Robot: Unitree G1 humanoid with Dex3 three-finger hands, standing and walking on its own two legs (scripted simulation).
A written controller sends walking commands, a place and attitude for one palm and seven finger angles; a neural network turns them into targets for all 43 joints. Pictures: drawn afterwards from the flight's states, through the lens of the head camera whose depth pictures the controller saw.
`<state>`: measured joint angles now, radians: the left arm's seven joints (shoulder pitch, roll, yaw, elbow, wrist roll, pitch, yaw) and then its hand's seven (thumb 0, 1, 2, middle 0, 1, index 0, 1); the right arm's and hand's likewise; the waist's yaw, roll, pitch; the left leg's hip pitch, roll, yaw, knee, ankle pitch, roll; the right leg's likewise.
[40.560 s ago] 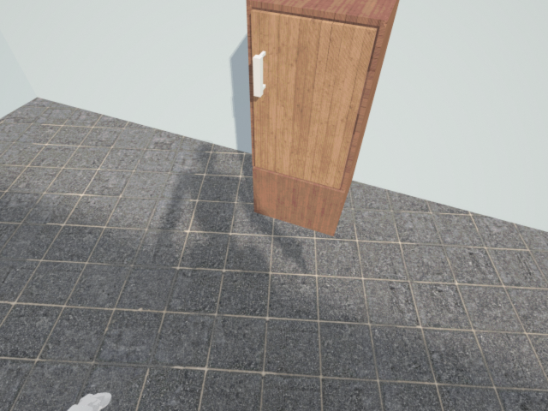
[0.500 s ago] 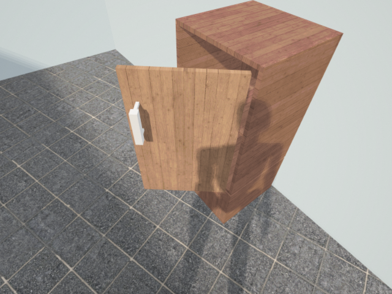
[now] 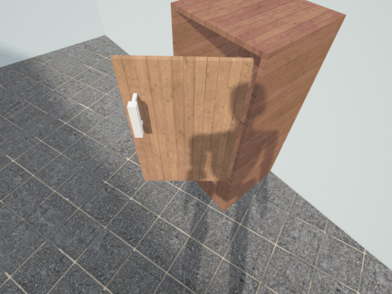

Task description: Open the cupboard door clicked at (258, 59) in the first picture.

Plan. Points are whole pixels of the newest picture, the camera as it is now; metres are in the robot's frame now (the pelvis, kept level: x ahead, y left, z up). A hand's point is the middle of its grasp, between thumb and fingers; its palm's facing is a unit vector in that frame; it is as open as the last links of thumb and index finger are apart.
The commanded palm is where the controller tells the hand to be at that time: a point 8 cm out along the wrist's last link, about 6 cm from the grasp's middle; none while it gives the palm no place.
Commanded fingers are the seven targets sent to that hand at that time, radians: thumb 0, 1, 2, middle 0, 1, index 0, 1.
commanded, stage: look again from close up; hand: left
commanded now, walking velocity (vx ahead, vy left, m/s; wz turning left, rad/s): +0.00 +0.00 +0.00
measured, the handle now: (137, 115) +0.59 +0.21 -0.02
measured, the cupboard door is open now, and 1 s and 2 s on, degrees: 50 50 50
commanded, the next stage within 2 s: raise the hand with hooked fingers in 0.48 s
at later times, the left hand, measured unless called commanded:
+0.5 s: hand out of the picture +0.03 +0.15 -0.18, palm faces +0.03 -0.98 -0.20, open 7.3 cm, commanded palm none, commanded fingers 0.00 0.90 0.90 -0.20 -0.30 -0.20 -0.30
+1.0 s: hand (129, 286) +0.15 +0.15 -0.08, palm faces +0.06 -1.00 +0.02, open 8.6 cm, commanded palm +0.14 +0.22 -0.06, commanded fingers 0.00 0.39 0.68 -0.24 -0.63 -0.24 -0.63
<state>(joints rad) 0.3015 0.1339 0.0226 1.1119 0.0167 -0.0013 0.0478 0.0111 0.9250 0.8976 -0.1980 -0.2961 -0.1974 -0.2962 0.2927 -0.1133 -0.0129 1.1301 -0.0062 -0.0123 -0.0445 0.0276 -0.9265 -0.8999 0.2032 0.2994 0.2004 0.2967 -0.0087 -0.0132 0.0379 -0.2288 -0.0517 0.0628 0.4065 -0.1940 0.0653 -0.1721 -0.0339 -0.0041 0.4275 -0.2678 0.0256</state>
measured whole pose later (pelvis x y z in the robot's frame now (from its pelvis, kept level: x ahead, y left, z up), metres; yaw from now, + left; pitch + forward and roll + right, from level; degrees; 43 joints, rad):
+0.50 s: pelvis +0.01 -0.02 -0.01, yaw +1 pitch -1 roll +0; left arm 0.29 0.17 -0.01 1.06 0.02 -0.02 0.04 0.01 0.91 0.90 -0.20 -0.30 -0.20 -0.30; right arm 0.22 -0.17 0.02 1.06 -0.01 -0.02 -0.02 0.01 -0.91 -0.90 0.20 0.30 0.20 0.30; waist 0.00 -0.02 0.00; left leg -0.23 -0.02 0.04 0.51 -0.27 0.04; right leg -0.15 -0.01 -0.02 0.50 -0.34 -0.01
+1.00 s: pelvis -0.04 -0.06 -0.09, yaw +1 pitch +13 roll +0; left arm 0.36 0.19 0.20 0.25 -0.28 -0.48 -0.35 0.01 0.61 0.77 -0.22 -0.49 -0.22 -0.49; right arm 0.15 -0.26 -0.06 0.53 0.03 -0.23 -0.03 0.01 -0.90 -0.90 0.20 0.30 0.20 0.30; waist 0.01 -0.04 -0.14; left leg -0.89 0.02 0.01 1.11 -0.45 -0.02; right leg -0.82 0.02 -0.08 1.14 -0.55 -0.07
